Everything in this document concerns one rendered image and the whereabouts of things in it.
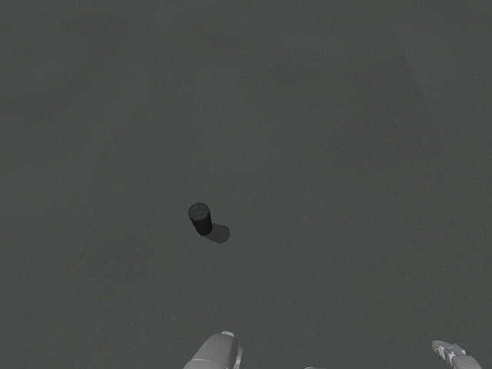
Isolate cup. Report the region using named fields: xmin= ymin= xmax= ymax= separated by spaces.
xmin=188 ymin=203 xmax=212 ymax=235

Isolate right robot hand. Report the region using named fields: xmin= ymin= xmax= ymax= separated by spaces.
xmin=431 ymin=341 xmax=483 ymax=369

